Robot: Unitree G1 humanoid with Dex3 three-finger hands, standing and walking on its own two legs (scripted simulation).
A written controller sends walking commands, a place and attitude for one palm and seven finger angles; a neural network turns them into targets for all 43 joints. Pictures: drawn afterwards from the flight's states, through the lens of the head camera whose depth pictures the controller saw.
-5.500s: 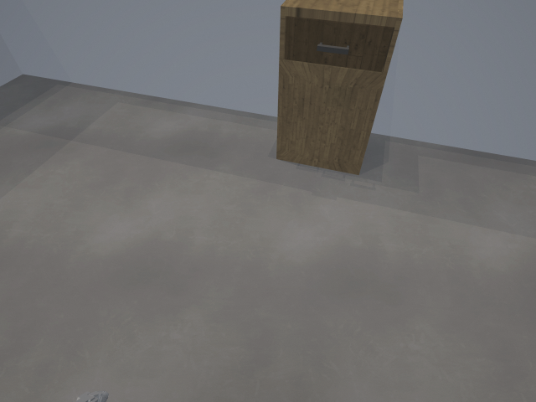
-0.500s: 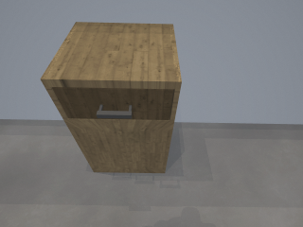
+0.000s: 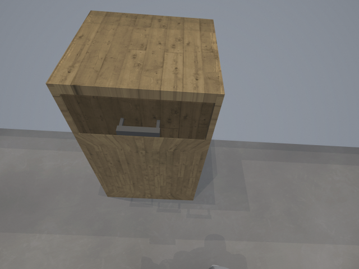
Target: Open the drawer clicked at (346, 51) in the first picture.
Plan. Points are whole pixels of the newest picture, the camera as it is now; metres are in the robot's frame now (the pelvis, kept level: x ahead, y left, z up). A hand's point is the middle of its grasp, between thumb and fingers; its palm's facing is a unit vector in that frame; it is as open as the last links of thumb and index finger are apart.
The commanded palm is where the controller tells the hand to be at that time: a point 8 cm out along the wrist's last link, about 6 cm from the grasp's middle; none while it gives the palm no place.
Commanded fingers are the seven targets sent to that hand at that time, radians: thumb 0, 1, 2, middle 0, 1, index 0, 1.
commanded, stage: come to a stop and stand still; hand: left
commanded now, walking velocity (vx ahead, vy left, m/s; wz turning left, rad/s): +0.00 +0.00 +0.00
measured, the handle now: (139, 126) +0.52 +0.15 -0.07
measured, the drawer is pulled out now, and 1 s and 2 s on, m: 0.00 0.00 0.00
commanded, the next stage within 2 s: look again from close up in 0.76 s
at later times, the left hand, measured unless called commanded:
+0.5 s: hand out of the picture -0.02 +0.15 -0.16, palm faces +0.00 -0.98 -0.20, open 7.3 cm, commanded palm none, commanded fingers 0.00 0.90 0.90 -0.20 -0.30 -0.20 -0.30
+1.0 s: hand out of the picture -0.04 +0.13 -0.17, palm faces -0.01 -0.99 -0.17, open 7.4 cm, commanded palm none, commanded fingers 0.00 0.90 0.90 -0.20 -0.30 -0.20 -0.30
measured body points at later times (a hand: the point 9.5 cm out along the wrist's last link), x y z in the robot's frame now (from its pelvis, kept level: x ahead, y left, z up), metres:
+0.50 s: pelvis -0.02 -0.01 +0.01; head -0.02 -0.02 +0.46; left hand -0.02 +0.20 -0.15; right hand -0.03 -0.23 -0.15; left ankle -0.01 +0.10 -0.73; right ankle -0.05 -0.12 -0.73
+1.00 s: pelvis -0.02 -0.02 +0.00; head -0.01 -0.03 +0.45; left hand -0.04 +0.19 -0.15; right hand -0.04 -0.23 -0.16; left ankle -0.01 +0.10 -0.73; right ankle -0.05 -0.12 -0.73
